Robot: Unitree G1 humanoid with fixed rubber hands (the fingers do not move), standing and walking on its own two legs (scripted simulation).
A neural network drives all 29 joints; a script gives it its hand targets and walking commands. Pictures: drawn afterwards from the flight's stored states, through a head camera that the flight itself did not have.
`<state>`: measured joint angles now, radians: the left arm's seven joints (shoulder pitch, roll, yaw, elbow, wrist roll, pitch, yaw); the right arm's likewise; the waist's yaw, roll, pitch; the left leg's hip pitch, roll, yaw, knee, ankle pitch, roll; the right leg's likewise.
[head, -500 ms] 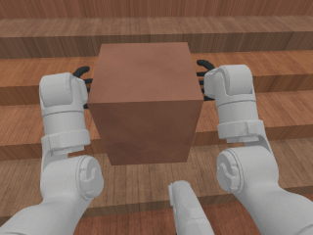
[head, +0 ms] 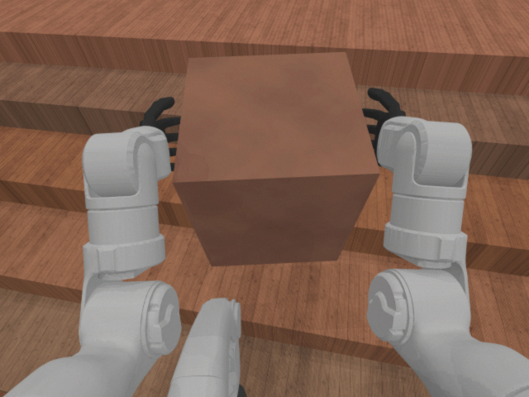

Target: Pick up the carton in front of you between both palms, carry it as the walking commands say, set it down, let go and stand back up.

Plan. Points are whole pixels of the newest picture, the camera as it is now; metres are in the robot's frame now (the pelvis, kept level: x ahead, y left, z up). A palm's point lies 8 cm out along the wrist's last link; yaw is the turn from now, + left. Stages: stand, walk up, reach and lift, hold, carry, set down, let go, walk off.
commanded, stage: carry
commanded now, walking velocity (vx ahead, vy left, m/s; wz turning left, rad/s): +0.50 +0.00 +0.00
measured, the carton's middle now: (271, 170) +0.40 +0.02 +0.14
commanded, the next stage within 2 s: none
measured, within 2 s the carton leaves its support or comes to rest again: neither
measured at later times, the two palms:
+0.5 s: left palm out of the picture +0.65 +0.18 +0.32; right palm out of the picture +0.64 -0.12 +0.34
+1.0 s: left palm out of the picture +0.93 +0.17 +0.46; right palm out of the picture +0.95 -0.12 +0.45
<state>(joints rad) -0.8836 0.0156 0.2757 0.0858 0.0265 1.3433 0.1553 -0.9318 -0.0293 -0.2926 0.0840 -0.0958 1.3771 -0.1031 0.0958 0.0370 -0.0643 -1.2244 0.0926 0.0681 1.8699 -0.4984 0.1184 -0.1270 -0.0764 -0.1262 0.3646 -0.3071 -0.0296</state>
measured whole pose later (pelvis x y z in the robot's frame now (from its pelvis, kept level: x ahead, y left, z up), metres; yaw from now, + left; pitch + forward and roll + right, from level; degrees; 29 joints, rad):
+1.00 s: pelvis +0.56 +0.01 +0.27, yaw +0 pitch +3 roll +0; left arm -0.87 0.00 0.23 0.11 0.04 1.32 0.17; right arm -0.85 -0.04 -0.30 0.06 -0.09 1.35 -0.09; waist 0.10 0.05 -0.03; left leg -1.16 0.06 0.03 1.96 -0.50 0.12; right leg -0.20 -0.04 -0.12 0.48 -0.34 -0.03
